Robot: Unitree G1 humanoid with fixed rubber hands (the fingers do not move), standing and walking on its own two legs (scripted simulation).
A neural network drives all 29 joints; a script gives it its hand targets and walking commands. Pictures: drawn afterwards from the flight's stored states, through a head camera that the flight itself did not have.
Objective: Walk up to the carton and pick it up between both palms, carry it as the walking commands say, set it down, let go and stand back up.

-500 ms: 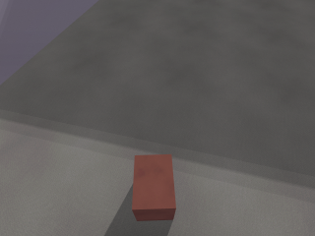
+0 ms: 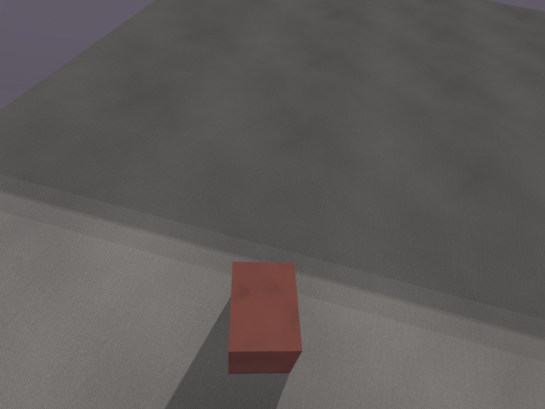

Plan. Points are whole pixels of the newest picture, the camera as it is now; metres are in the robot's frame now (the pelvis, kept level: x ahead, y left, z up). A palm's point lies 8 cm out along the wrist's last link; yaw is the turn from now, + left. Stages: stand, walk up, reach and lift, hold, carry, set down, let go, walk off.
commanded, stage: walk up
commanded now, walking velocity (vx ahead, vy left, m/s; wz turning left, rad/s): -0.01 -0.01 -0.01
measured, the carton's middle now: (261, 318) +0.49 -0.04 -0.65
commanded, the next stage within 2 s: stand in 0.82 s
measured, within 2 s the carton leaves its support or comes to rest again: neither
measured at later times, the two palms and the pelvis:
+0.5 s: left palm out of the picture -0.04 +0.17 -0.15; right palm out of the picture -0.02 -0.25 -0.15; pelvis -0.01 -0.03 +0.00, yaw +0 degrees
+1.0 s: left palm out of the picture +0.08 +0.19 -0.16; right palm out of the picture +0.00 -0.23 -0.16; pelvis +0.04 -0.03 -0.01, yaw -1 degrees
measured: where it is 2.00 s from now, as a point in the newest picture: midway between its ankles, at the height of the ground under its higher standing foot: outside the picture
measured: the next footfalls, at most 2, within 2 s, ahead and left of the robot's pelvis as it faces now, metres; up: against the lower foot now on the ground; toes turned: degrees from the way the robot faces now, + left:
right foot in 0.10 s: +0.01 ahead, -0.14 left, +0.00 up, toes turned -2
right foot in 0.98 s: +0.09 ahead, -0.16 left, +0.00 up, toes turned +2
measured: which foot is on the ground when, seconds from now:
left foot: down 0.00-1.00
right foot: up 0.00-0.08, down 0.10-0.70, up 0.72-0.96, down 0.98-1.00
